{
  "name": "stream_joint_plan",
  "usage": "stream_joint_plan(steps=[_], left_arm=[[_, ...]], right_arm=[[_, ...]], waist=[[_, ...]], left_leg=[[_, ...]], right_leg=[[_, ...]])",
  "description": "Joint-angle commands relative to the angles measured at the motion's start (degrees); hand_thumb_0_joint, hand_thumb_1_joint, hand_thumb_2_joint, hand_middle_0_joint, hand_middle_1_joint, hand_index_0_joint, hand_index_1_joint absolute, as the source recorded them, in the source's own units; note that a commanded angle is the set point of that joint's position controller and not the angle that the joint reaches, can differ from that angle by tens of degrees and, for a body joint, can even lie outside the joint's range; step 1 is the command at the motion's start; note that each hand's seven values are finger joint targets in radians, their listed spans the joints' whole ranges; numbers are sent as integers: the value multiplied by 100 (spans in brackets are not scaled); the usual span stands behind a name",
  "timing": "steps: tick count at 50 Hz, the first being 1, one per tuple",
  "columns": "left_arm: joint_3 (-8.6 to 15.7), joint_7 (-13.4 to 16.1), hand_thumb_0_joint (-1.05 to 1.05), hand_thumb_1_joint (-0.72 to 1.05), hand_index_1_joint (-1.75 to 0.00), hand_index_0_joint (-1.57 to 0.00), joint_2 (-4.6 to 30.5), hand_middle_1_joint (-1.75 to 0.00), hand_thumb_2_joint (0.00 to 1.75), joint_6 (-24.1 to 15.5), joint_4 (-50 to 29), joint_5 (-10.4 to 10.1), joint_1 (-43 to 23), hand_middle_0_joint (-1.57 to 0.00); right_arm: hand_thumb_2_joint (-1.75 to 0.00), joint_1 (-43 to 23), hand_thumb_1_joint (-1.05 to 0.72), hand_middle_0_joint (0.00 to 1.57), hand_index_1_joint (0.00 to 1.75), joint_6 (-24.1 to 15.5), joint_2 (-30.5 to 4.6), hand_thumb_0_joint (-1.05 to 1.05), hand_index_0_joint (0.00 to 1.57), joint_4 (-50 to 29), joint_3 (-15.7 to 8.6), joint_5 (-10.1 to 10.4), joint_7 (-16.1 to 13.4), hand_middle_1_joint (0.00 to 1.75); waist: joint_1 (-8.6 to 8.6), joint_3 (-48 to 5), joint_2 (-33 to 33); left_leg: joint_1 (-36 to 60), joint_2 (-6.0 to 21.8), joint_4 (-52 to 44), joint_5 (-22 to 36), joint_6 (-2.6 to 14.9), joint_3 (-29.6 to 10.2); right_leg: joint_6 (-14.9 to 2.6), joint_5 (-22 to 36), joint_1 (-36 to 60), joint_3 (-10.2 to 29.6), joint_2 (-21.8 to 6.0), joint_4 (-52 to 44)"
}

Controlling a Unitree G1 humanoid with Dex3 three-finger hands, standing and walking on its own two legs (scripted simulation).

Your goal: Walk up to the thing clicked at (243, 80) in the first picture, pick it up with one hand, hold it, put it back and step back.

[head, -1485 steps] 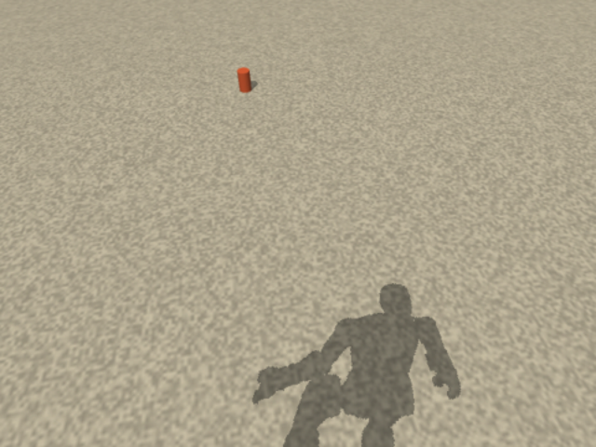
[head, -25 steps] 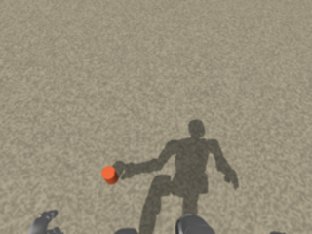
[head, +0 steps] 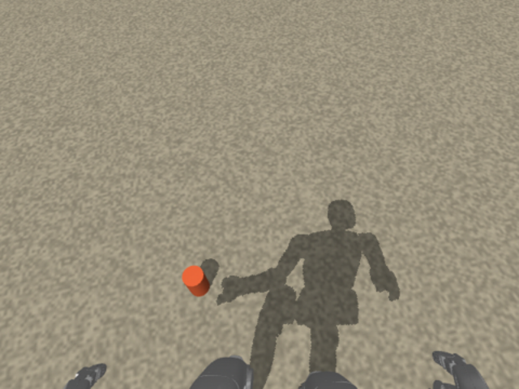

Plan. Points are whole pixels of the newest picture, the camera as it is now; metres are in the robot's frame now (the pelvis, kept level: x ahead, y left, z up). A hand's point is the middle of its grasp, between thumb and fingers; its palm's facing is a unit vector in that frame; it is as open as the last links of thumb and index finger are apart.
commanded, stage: step back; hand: left
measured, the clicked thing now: (196, 281) +0.49 +0.28 -0.70
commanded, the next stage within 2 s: none
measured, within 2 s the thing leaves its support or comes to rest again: neither
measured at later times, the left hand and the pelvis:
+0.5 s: hand out of the picture -0.03 +0.29 -0.15, palm faces +0.01 -0.93 -0.36, open 7.4 cm; pelvis -0.12 +0.02 +0.01, yaw +1 degrees
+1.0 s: hand out of the picture -0.16 +0.23 -0.13, palm faces +0.03 -0.90 -0.43, open 7.4 cm; pelvis -0.29 -0.04 +0.00, yaw +3 degrees
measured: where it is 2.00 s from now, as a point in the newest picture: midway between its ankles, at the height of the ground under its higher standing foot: outside the picture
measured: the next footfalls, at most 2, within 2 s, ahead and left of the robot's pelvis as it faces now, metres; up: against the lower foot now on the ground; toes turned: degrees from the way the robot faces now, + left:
left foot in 0.22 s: -0.04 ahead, +0.13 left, +0.00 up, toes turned +1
right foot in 0.68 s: -0.17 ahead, -0.14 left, +0.00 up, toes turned +1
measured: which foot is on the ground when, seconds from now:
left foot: up 0.00-0.20, down 0.22-0.70, up 0.72-1.00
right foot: down 0.00-0.26, up 0.28-0.66, down 0.68-1.00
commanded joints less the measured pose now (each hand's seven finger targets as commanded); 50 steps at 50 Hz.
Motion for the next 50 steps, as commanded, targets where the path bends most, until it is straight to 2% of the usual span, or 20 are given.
stream_joint_plan(steps=[1, 7, 10, 11, 12, 13, 14, 15, 18, 26, 31, 33, 34, 35, 36, 37, 40, 41, 46, 50], left_arm=[[395, 167, 0, 90, -30, -20, 1251, -30, 90, -163, -784, -40, -435, -20], [401, 155, 0, 90, -30, -20, 1269, -30, 90, -50, -922, 30, -40, -20], [375, 86, 0, 90, -30, -20, 1421, -30, 90, 62, -997, -51, -189, -20], [339, 59, 0, 90, -30, -20, 1319, -30, 90, 107, -1028, -81, -208, -20], [294, 49, 0, 90, -30, -20, 1086, -30, 90, 126, -1059, -96, 4, -20], [297, 81, 0, 90, -30, -20, 949, -30, 90, 119, -1033, -108, 12, -20], [392, 189, 0, 90, -30, -20, 1214, -30, 90, 108, -1044, -8, -347, -20], [433, 200, 0, 90, -30, -20, 1366, -30, 90, 98, -985, 32, -470, -20], [432, 114, 0, 90, -30, -20, 1184, -30, 90, 108, -714, -130, 228, -20], [444, 63, 0, 90, -30, -20, 1131, -30, 90, 80, -820, -35, 256, -20], [466, -29, 0, 90, -30, -20, 1145, -30, 90, 26, -571, -34, 704, -20], [505, -58, 0, 90, -30, -20, 1122, -30, 90, -5, -258, 0, 1291, -20], [555, -54, 0, 90, -30, -20, 1284, -30, 90, -50, -265, 68, 1253, -20], [680, -58, 0, 90, -30, -20, 1783, -30, 90, -76, -399, 142, 1073, -20], [747, -68, 0, 90, -30, -20, 2262, -30, 90, -29, -722, 113, 476, -20], [750, -34, 0, 90, -30, -20, 2368, -30, 90, -39, -913, 122, -38, -20], [513, 27, 0, 90, -30, -20, 1410, -30, 90, -72, -1043, 80, -671, -20], [559, 35, 0, 90, -30, -20, 1391, -30, 90, -54, -1010, 70, -580, -20], [545, 124, 0, 90, -30, -20, 1265, -30, 90, -40, -1032, 108, 147, -20], [490, 148, 0, 90, -30, -20, 1364, -30, 90, 25, -1120, 59, 29, -20]], right_arm=[[-90, 438, -90, 20, 30, -161, -1207, 0, 20, -324, -253, 64, -81, 30], [-90, 588, -90, 20, 30, -268, -1095, 0, 20, -495, -198, 14, -135, 30], [-90, 907, -90, 20, 30, -334, -1063, 0, 20, -359, -284, -70, -107, 30], [-90, 919, -90, 20, 30, -341, -1149, 0, 20, -344, -340, -142, -104, 30], [-90, 800, -90, 20, 30, -363, -1537, 0, 20, -420, -440, -247, -103, 30], [-90, 530, -90, 20, 30, -366, -1996, 0, 20, -492, -509, -266, -72, 30], [-90, 585, -90, 20, 30, -360, -2322, 0, 20, -604, -581, -191, -52, 30], [-90, 407, -90, 20, 30, -380, -2170, 0, 20, -601, -575, -180, -82, 30], [-90, -169, -90, 20, 30, -410, -1481, 0, 20, -740, -350, -199, -129, 30], [-90, 574, -90, 20, 30, -397, -1535, 0, 20, -791, -436, -95, -173, 30], [-90, 184, -90, 20, 30, -298, -1772, 0, 20, -1022, -482, -156, -106, 30], [-90, -38, -90, 20, 30, -222, -1766, 0, 20, -1062, -470, -97, -100, 30], [-90, 52, -90, 20, 30, -188, -1561, 0, 20, -1032, -398, -53, -87, 30], [-90, 154, -90, 20, 30, -169, -1203, 0, 20, -1090, -308, 0, -96, 30], [-90, -34, -90, 20, 30, -151, -1205, 0, 20, -1113, -350, 16, -215, 30], [-90, 54, -90, 20, 30, -144, -1501, 0, 20, -998, -461, -15, -250, 30], [-90, 678, -90, 20, 30, -185, -1420, 0, 20, -570, -350, 70, -152, 30], [-90, 797, -90, 20, 30, -212, -1288, 0, 20, -554, -299, 60, -178, 30], [-90, 677, -90, 20, 30, -311, -1198, 0, 20, -692, -229, -25, -194, 30], [-90, 1029, -90, 20, 30, -339, -1181, 0, 20, -593, -261, -92, -146, 30]], waist=[[-46, -1059, -787], [120, -1625, -1130], [-136, -1647, -1099], [-140, -1563, -910], [-46, -1617, 18], [25, -1444, 1023], [-421, -1353, 1329], [-344, -1099, 1066], [254, -932, 644], [-244, -1387, 756], [-61, -1631, 1182], [235, -1748, 958], [222, -1649, 514], [173, -1317, -1063], [322, -981, -1724], [223, -603, -1947], [-282, -571, -954], [-220, -740, -1074], [270, -1207, -1207], [189, -1595, -1262]], left_leg=[[-280, -287, 1277, -175, -134, -586], [-245, 257, -1135, -16, -246, -79], [842, 268, -3166, 1699, -157, 328], [1246, 376, -3324, 2356, -95, 88], [1789, 1307, -3396, 2944, 169, -1149], [2005, 2280, -3545, 3524, 658, -2359], [940, 3031, -3619, 3565, 1462, -2875], [610, 3003, -3664, 3301, 1623, -2855], [1214, 1734, -3106, 4284, 849, -896], [2241, 2053, -2768, 4273, 1328, -993], [1245, 2030, -2618, 3197, 1122, -865], [679, 1841, -2202, 2742, 818, -691], [106, 1476, -1864, 2009, 488, -576], [-1051, 457, -770, 531, 58, -295], [-777, -77, 491, -644, -148, -331], [-270, 184, 1328, -611, -132, -611], [-555, -216, 1550, 415, -128, -702], [-634, -258, 1553, 470, -174, -648], [-998, 48, 239, -112, -291, -334], [-15, 381, -1532, 193, -140, 44]], right_leg=[[-1206, 3692, 367, 1178, -1456, -1113], [-968, 3800, 1733, 828, -1290, -498], [-625, 2948, 1081, 574, -997, 114], [-387, 2218, 456, 606, -835, 236], [-133, 930, -510, 451, -325, 808], [21, -1433, -1612, 179, 601, 1707], [134, -2131, -1099, 668, 461, 2629], [137, -1795, -1076, 819, 296, 3309], [75, -917, -1618, 948, 505, 3723], [467, -1083, -1459, 554, 218, 2453], [254, -757, -126, -120, -145, 462], [77, 315, 766, -319, -141, -998], [-17, 419, 999, 126, -268, -1208], [-330, 353, 931, 1986, -1323, -1528], [-1285, 186, -593, 2623, -2284, -1957], [-1563, -369, -1754, 3120, -2618, -2334], [-762, 1206, -795, 842, -1233, -1412], [-647, 1327, -526, 636, -1120, -1261], [-1061, 2125, 1261, 917, -1543, -968], [-993, 2796, 1232, 885, -1725, -465]])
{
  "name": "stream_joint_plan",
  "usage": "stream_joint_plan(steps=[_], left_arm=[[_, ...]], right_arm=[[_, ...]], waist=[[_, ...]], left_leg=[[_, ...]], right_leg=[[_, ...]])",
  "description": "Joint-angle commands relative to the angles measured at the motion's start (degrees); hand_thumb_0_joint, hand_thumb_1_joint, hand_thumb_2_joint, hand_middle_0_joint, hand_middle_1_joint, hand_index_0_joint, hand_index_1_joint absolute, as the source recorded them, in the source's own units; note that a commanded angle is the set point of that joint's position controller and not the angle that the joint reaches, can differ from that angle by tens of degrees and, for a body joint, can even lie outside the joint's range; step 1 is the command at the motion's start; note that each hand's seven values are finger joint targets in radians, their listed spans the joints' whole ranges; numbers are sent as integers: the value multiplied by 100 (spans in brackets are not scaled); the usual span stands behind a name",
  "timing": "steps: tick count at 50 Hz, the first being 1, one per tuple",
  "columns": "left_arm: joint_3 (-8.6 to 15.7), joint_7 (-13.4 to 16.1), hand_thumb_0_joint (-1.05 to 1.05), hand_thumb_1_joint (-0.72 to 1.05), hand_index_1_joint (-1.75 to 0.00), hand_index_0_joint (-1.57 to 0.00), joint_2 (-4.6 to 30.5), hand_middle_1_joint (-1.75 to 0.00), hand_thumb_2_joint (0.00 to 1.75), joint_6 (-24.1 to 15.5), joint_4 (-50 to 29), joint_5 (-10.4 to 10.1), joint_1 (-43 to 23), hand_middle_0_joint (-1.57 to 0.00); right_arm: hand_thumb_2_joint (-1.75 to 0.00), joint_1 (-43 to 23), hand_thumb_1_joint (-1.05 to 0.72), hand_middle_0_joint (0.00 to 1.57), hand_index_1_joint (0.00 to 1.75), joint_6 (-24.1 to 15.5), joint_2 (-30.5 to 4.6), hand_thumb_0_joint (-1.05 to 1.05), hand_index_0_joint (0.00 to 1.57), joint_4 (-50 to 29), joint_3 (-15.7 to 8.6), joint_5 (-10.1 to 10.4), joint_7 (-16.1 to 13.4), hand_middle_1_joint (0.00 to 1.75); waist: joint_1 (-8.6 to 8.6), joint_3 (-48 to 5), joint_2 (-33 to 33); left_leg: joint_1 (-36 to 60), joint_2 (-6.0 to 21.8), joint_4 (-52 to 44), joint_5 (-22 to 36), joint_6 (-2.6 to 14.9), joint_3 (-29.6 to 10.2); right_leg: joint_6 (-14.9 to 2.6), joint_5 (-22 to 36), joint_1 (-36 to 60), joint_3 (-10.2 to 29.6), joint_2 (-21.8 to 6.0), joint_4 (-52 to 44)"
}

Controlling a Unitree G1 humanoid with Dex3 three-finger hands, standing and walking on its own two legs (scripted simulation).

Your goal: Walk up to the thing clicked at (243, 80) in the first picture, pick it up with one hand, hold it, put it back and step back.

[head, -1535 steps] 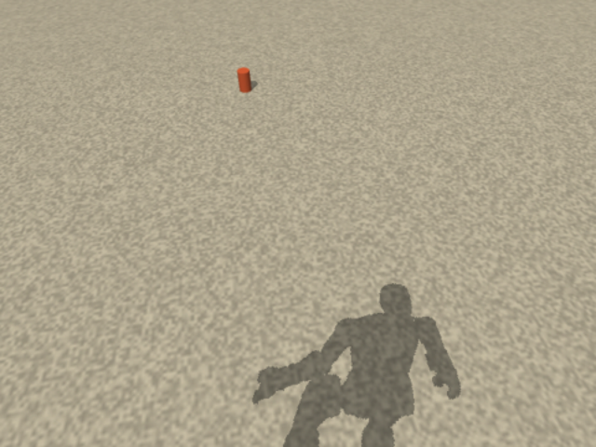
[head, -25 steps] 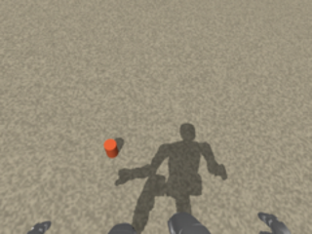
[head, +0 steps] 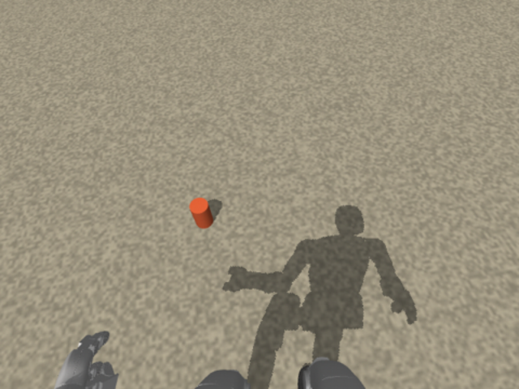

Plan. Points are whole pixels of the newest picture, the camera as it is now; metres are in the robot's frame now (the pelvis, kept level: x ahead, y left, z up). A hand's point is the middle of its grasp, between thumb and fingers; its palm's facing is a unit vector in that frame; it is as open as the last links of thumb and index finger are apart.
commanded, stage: step back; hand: left
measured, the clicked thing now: (201, 213) +0.80 +0.28 -0.69
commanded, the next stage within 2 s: stand in 1.60 s
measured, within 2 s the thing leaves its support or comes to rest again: neither
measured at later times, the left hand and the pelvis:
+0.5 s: hand out of the picture -0.13 +0.24 -0.15, palm faces -0.05 -0.91 -0.41, open 7.4 cm; pelvis -0.20 -0.04 -0.01, yaw -3 degrees
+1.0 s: hand out of the picture -0.19 +0.24 -0.13, palm faces +0.02 -0.92 -0.39, open 7.4 cm; pelvis -0.24 -0.05 +0.01, yaw +2 degrees
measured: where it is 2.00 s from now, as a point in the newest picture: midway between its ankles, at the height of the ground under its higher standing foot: outside the picture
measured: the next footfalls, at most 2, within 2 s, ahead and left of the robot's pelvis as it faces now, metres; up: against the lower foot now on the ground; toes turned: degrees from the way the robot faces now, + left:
left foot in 0.06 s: -0.01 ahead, +0.11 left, +0.00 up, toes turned +0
right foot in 0.44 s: -0.18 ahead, -0.17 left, +0.00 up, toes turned -1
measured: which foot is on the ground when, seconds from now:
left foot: up 0.00-0.04, down 0.06-0.48, up 0.50-0.78, down 0.80-1.00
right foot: down 0.00-0.10, up 0.12-0.42, down 0.44-0.82, up 0.84-1.00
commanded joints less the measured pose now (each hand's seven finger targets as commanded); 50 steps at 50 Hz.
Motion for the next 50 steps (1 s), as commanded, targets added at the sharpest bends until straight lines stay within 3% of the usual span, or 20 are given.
stream_joint_plan(steps=[1, 3, 5, 6, 10, 17, 22, 23, 24, 25, 26, 29, 36, 39, 40, 41, 42, 43, 46, 50], left_arm=[[376, 103, 0, 90, -30, -20, 1392, -30, 90, -23, -439, -89, 34, -20], [272, 47, 0, 90, -30, -20, 1304, -30, 90, 79, -483, -132, 21, -20], [304, 80, 0, 90, -30, -20, 1214, -30, 90, 75, -593, -176, -271, -20], [395, 124, 0, 90, -30, -20, 1369, -30, 90, 83, -536, -101, -415, -20], [405, 38, 0, 90, -30, -20, 1263, -30, 90, 119, -94, -196, 220, -20], [237, 18, 0, 90, -30, -20, 1080, -30, 90, -57, -32, -146, 332, -20], [261, -7, 0, 90, -30, -20, 1138, -30, 90, -224, 747, -105, 1293, -20], [369, -14, 0, 90, -30, -20, 1504, -30, 90, -251, 740, -4, 1276, -20], [523, -26, 0, 90, -30, -20, 2124, -30, 90, -243, 521, 19, 995, -20], [584, -6, 0, 90, -30, -20, 2644, -30, 90, -224, 323, 64, 444, -20], [536, 21, 0, 90, -30, -20, 2414, -30, 90, -246, 248, 11, -36, -20], [356, 69, 0, 90, -30, -20, 1540, -30, 90, -350, 281, -6, -247, -20], [494, -18, 0, 90, -30, -20, 1760, -30, 90, -437, 518, 34, 637, -20], [361, -54, 0, 90, -30, -20, 1684, -30, 90, -342, 505, -8, 379, -20], [233, -55, 0, 90, -30, -20, 1338, -30, 90, -311, 511, -10, 511, -20], [105, -77, 0, 90, -30, -20, 889, -30, 90, -303, 444, -104, 754, -20], [214, -50, 0, 90, -30, -20, 1235, -30, 90, -341, 419, -120, 234, -20], [302, -63, 0, 90, -30, -20, 1657, -30, 90, -391, 401, -55, -168, -20], [273, -176, 0, 90, -30, -20, 1429, -30, 90, -492, 665, -139, 274, -20], [247, -260, 0, 90, -30, -20, 1279, -30, 90, -512, 701, -148, 266, -20]], right_arm=[[-90, 414, -90, 20, 30, -245, -905, 0, 20, -377, -269, -46, -30, 30], [-90, 584, -90, 20, 30, -231, -1073, 0, 20, -256, -358, -100, -11, 30], [-90, 16, -90, 20, 30, -203, -2056, 0, 20, -508, -530, -228, 47, 30], [-90, -235, -90, 20, 30, -237, -2147, 0, 20, -646, -566, -207, 22, 30], [-90, -739, -90, 20, 30, -297, -1282, 0, 20, -734, -319, -187, -72, 30], [-90, -226, -90, 20, 30, -191, -1276, 0, 20, -714, -367, -101, -26, 30], [-90, -702, -90, 20, 30, 30, -1430, 0, 20, -743, -389, -91, 61, 30], [-90, -702, -90, 20, 30, 39, -1155, 0, 20, -816, -313, -57, 77, 30], [-90, -788, -90, 20, 30, 0, -825, 0, 20, -982, -218, -40, 45, 30], [-90, -1102, -90, 20, 30, 27, -1145, 0, 20, -928, -368, -75, -45, 30], [-90, -928, -90, 20, 30, 34, -1371, 0, 20, -777, -461, -52, -19, 30], [-90, -397, -90, 20, 30, -23, -1026, 0, 20, -370, -315, 23, 85, 30], [-90, -456, -90, 20, 30, -285, -1029, 0, 20, -273, -294, -117, 233, 30], [-90, 222, -90, 20, 30, -405, -950, 0, 20, 97, -380, -132, 237, 30], [-90, 509, -90, 20, 30, -449, -1085, 0, 20, 257, -479, -165, 212, 30], [-90, 493, -90, 20, 30, -475, -1444, 0, 20, 197, -555, -239, 177, 30], [-90, 457, -90, 20, 30, -471, -2053, 0, 20, 66, -619, -213, 191, 30], [-90, 250, -90, 20, 30, -476, -2073, 0, 20, 45, -652, -118, 209, 30], [-90, -141, -90, 20, 30, -553, -1258, 0, 20, -27, -421, -168, 206, 30], [-90, -59, -90, 20, 30, -537, -1430, 0, 20, -23, -497, -152, 232, 30]], waist=[[122, -1526, -1171], [13, -1451, -481], [-33, -1101, 1284], [-173, -916, 1383], [325, -814, 381], [-107, -1398, 1027], [287, -1647, 937], [258, -1326, -8], [314, -950, -1481], [564, -513, -1822], [267, -37, -1535], [-54, -241, -667], [534, -719, -1317], [71, -914, -915], [-37, -1044, -108], [32, -1040, 1128], [-187, -529, 985], [-223, 29, 749], [84, -45, 415], [-44, -291, 966]], left_leg=[[68, 325, -2042, 681, 153, 299], [783, 473, -3008, 1804, 341, -3], [314, 2590, -3489, 2615, 1550, -2566], [-501, 3031, -3687, 2623, 2016, -3086], [79, 1804, -2950, 3651, 1304, -958], [1768, 1846, -2510, 3657, 1529, -754], [389, 1526, -1864, 1882, 1006, -323], [-683, 1044, -1202, 788, 671, -92], [-1779, 108, -317, -276, 250, 116], [-1051, 176, 731, -525, 66, -533], [-674, 391, 1151, -153, 79, -779], [-964, -166, 1346, 776, 85, -581], [-942, 359, -1337, -210, -78, 80], [1001, 267, -3375, 803, 271, 386], [1893, 401, -3520, 804, 347, -102], [2366, 1525, -4089, -554, 668, -2119], [1484, 2460, -4383, -2327, 1384, -3557], [491, 2746, -4628, -2684, 1737, -3675], [919, 1640, -3975, -319, 1151, -1535], [304, 1578, -3824, -147, 1128, -1008]], right_leg=[[-887, 1955, 1738, 1410, -1298, -305], [-425, 741, 770, 1066, -823, 124], [90, -2315, -655, 464, 527, 2234], [134, -2561, -280, 1084, 440, 3274], [102, -1522, -703, 1367, 810, 4195], [421, -1813, -553, 726, 369, 1713], [49, -557, 1390, 172, 328, -1359], [-171, -1112, 1493, 1348, -169, -1380], [-652, -2189, 1002, 3142, -1342, -1937], [-1451, -2936, -850, 4111, -2318, -2506], [-1335, -3526, -1609, 3835, -2285, -2635], [-654, -1548, -310, 1501, -874, -1666], [-901, -2972, 1437, 2071, -1337, -1702], [-579, -1988, 565, 1255, -1035, -906], [-373, -1885, -156, 781, -646, 49], [-18, -1966, -1432, 145, 61, 1470], [90, -1970, -2092, 169, 113, 1820], [28, -1812, -1673, 661, -292, 2047], [13, -1065, -1240, 490, -222, 1475], [83, -956, -82, 134, -104, 588]])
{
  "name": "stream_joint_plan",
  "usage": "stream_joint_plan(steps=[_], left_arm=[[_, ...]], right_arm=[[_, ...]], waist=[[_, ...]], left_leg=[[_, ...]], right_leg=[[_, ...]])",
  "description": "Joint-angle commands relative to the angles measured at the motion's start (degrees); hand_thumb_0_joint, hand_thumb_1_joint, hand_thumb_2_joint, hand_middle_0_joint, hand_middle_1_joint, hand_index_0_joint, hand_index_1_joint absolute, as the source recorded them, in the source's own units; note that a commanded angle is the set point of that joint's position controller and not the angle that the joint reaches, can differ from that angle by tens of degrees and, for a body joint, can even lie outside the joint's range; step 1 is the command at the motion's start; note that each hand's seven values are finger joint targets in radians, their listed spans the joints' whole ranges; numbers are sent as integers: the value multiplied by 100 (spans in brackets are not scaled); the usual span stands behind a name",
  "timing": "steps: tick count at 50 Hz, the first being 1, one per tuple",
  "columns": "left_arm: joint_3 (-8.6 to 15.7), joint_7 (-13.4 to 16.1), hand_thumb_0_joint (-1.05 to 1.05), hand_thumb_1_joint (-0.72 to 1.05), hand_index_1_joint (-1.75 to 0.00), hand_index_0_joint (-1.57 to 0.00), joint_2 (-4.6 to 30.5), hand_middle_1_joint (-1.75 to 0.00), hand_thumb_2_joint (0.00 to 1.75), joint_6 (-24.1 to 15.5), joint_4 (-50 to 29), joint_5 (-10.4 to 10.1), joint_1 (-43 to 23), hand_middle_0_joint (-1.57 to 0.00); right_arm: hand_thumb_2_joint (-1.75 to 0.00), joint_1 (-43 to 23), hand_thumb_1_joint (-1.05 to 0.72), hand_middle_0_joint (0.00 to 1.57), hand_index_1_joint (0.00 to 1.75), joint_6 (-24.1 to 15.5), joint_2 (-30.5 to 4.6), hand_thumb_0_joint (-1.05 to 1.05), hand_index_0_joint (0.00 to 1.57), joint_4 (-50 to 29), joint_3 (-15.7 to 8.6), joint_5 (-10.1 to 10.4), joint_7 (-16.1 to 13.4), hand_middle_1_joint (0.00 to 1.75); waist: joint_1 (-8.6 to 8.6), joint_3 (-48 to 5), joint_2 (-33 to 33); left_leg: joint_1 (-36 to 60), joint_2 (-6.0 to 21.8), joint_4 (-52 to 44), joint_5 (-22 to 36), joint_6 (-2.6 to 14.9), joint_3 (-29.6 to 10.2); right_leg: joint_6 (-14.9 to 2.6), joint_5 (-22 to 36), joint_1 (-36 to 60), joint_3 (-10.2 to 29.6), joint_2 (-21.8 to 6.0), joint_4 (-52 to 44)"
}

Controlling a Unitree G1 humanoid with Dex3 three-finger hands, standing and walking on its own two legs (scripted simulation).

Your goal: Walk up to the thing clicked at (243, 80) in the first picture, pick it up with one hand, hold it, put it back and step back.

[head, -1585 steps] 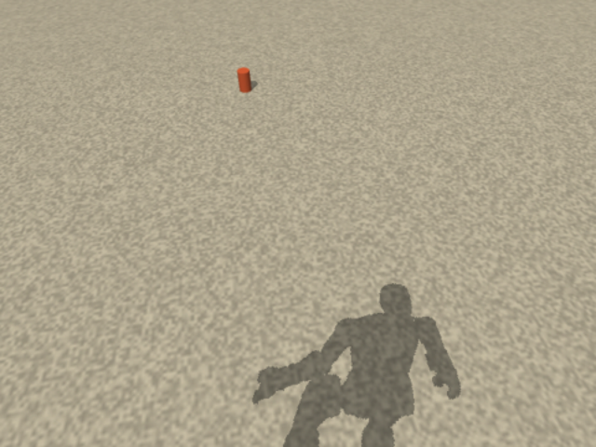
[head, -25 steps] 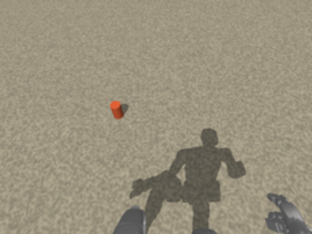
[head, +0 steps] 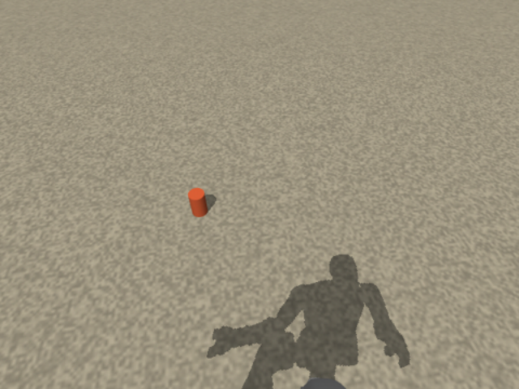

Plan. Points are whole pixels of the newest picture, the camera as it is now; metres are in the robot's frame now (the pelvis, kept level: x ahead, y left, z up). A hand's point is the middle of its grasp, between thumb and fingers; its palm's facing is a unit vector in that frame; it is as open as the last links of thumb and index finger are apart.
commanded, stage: step back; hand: left
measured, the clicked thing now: (198, 202) +1.05 +0.29 -0.70
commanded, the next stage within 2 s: stand in 0.60 s
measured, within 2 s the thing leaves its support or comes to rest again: neither
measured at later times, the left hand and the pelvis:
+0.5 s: hand out of the picture +0.13 +0.27 -0.16, palm faces +0.04 -0.91 -0.41, open 7.4 cm; pelvis +0.05 +0.00 -0.02, yaw +1 degrees
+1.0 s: hand out of the picture +0.14 +0.26 -0.14, palm faces -0.02 -0.94 -0.34, open 7.4 cm; pelvis +0.07 +0.01 +0.01, yaw +0 degrees
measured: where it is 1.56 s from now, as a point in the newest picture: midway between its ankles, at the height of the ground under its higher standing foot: outside the picture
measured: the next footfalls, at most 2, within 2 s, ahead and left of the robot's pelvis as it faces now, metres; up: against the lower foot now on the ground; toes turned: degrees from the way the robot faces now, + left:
right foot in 0.10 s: +0.12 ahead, -0.13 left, +0.00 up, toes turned -1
left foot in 0.44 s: +0.12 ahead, +0.14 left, +0.00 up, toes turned +2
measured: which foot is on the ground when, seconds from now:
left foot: down 0.00-0.12, up 0.14-0.42, down 0.44-1.00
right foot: up 0.00-0.08, down 0.10-1.00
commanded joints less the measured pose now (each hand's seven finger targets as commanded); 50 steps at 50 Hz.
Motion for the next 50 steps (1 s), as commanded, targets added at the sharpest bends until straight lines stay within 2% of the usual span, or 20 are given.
stream_joint_plan(steps=[1, 3, 4, 5, 6, 7, 8, 12, 18, 20, 22, 23, 24, 25, 26, 29, 31, 33, 36, 50], left_arm=[[247, 23, 0, 90, -30, -20, 880, -30, 90, -263, -506, -61, -396, -20], [285, 89, 0, 90, -30, -20, 859, -30, 90, -294, -231, -50, -15, -20], [310, 143, 0, 90, -30, -20, 894, -30, 90, -312, -58, -42, 325, -20], [347, 207, 0, 90, -30, -20, 1011, -30, 90, -357, -1, -1, 517, -20], [447, 264, 0, 90, -30, -20, 1478, -30, 90, -431, -72, 88, 567, -20], [469, 267, 0, 90, -30, -20, 1681, -30, 90, -426, -257, 56, 117, -20], [461, 267, 0, 90, -30, -20, 1787, -30, 90, -412, -376, 51, -248, -20], [331, 311, 0, 90, -30, -20, 1328, -30, 90, -491, -333, -24, -507, -20], [253, 363, 0, 90, -30, -20, 1242, -30, 90, -442, -321, -80, -640, -20], [182, 374, 0, 90, -30, -20, 1200, -30, 90, -371, -334, -136, -719, -20], [128, 393, 0, 90, -30, -20, 1138, -30, 90, -292, -333, -158, -720, -20], [90, 397, 0, 90, -30, -20, 1027, -30, 90, -273, -385, -159, -719, -20], [45, 398, 0, 90, -30, -20, 896, -30, 90, -245, -394, -196, -624, -20], [53, 407, 0, 90, -30, -20, 900, -30, 90, -202, -286, -272, -721, -20], [38, 418, 0, 90, -30, -20, 879, -30, 90, -188, -156, -232, -662, -20], [48, 373, 0, 90, -30, -20, 1026, -30, 90, -270, 25, -162, -515, -20], [-111, 281, 0, 90, -30, -20, 881, -30, 90, -248, 196, -138, -715, -20], [-190, 239, 0, 90, -30, -20, 776, -30, 90, -218, 272, -167, -832, -20], [-210, 237, 0, 90, -30, -20, 863, -30, 90, -242, 406, -178, -963, -20], [-277, 222, 0, 90, -30, -20, 848, -30, 90, -300, 688, -137, -1139, -20]], right_arm=[[-90, -540, -90, 20, 30, -130, -1650, 0, 20, -552, -373, 52, -114, 30], [-90, -771, -90, 20, 30, -22, -1543, 0, 20, -614, -305, 92, -108, 30], [-90, -759, -90, 20, 30, 37, -1307, 0, 20, -624, -217, 104, -117, 30], [-90, -497, -90, 20, 30, 71, -913, 0, 20, -596, -87, 124, -137, 30], [-90, -272, -90, 20, 30, 63, -557, 0, 20, -687, 23, 165, -148, 30], [-90, -300, -90, 20, 30, 118, -1024, 0, 20, -601, -107, 137, -215, 30], [-90, -179, -90, 20, 30, 113, -1354, 0, 20, -479, -231, 128, -249, 30], [-90, -78, -90, 20, 30, 118, -1227, 0, 20, -190, -187, 162, -202, 30], [-90, -321, -90, 20, 30, 149, -1067, 0, 20, -155, -141, 133, -188, 30], [-90, -415, -90, 20, 30, 123, -1042, 0, 20, -96, -137, 144, -200, 30], [-90, -466, -90, 20, 30, 109, -1069, 0, 20, -5, -159, 139, -221, 30], [-90, -418, -90, 20, 30, 93, -1258, 0, 20, 5, -207, 113, -246, 30], [-90, -598, -90, 20, 30, 75, -1543, 0, 20, -49, -257, 93, -262, 30], [-90, -1041, -90, 20, 30, 96, -1684, 0, 20, -94, -234, 184, -239, 30], [-90, -1299, -90, 20, 30, 101, -1655, 0, 20, -112, -216, 187, -223, 30], [-90, -1510, -90, 20, 30, 122, -1323, 0, 20, -72, -78, 196, -227, 30], [-90, -1200, -90, 20, 30, 15, -1202, 0, 20, 91, 2, 256, -185, 30], [-90, -1536, -90, 20, 30, -27, -1323, 0, 20, 176, 7, 227, -167, 30], [-90, -1519, -90, 20, 30, -76, -1265, 0, 20, 259, 40, 220, -158, 30], [-90, -1675, -90, 20, 30, -73, -1094, 0, 20, 552, 78, 263, -122, 30]], waist=[[32, 239, 1319], [290, 69, 1193], [436, -45, 830], [521, -212, 98], [453, -317, -1115], [389, -211, -634], [278, 107, -458], [129, 71, -341], [160, -363, -800], [83, -456, -803], [35, -507, -509], [28, -703, -235], [101, -903, 415], [164, -866, 855], [228, -732, 1005], [296, -856, 647], [82, -654, 548], [170, -455, 774], [125, -459, 465], [59, -497, 215]], left_leg=[[-885, 1173, -1216, -1179, 850, -1086], [-1623, 981, -599, -1414, 689, -762], [-1902, 791, 20, -1422, 560, -602], [-2184, 515, 1011, -1382, 410, -368], [-2652, -238, 2317, -1412, 114, -146], [-2419, -92, 2843, -1653, 50, -507], [-2105, 102, 2853, -1718, 17, -660], [-1796, 240, 2706, -879, -8, -785], [-1095, 277, 1382, -636, -130, -68], [-671, 180, 733, -91, -99, 257], [-321, 161, 87, 1072, 6, 220], [-145, 477, 93, 1829, 137, -137], [-133, 1138, -57, 2145, 443, -949], [-718, 1511, -241, 1708, 876, -1366], [-1040, 1671, -298, 1471, 1010, -1457], [-957, 1024, 209, 1537, 434, -628], [-733, 762, -296, 678, 138, -606], [-588, 944, -594, 676, 147, -780], [-362, 977, -682, 1496, 124, -729], [270, 855, -1247, 1361, -50, -340]], right_leg=[[49, 308, 470, -102, 14, -1006], [52, 868, 1622, -398, 278, -1587], [92, 872, 2131, -299, 350, -1829], [77, 631, 2556, 283, 55, -2255], [-299, -184, 2450, 2532, -1270, -3190], [-849, -1474, 1627, 3382, -1989, -3638], [-1245, -1835, 944, 3588, -2119, -3582], [-836, 318, 850, 1865, -1409, -3091], [-792, 2876, 983, 907, -1309, -2282], [-665, 3460, 845, 629, -1118, -1874], [-378, 3367, 822, 429, -852, -1417], [-255, 3086, 763, 378, -747, -1148], [-86, 2212, 611, 231, -390, -795], [-14, 693, 853, -123, 121, -577], [-28, 23, 1182, -87, 148, -696], [-131, 1453, 1434, 397, -249, -1542], [-186, 1339, 1318, 599, -492, -1999], [-85, 1104, 1165, 420, -332, -2082], [-23, 1713, 1484, 362, -355, -2296], [61, 1780, 1664, 425, -521, -3183]])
